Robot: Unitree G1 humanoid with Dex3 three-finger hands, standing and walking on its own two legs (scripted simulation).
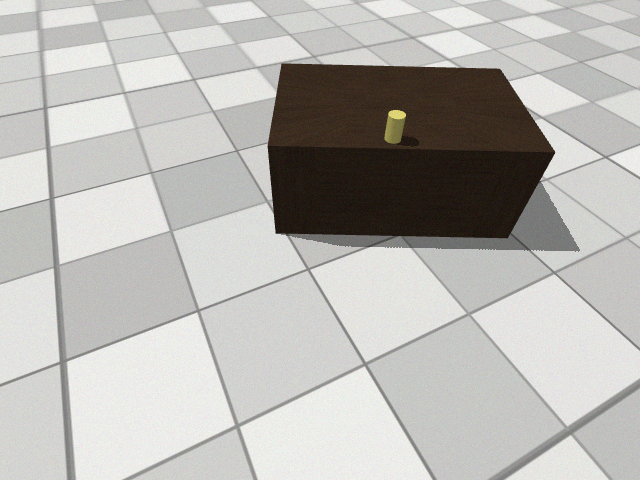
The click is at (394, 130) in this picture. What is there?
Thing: squat round
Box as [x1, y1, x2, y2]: [384, 110, 405, 143]
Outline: 392,110 388,113 384,138 388,142 396,143 400,140 405,114 399,110
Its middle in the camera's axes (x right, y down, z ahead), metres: +0.27 -0.41 +1.39
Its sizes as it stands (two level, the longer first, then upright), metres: 0.061 0.061 0.098
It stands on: a support 0.45 m high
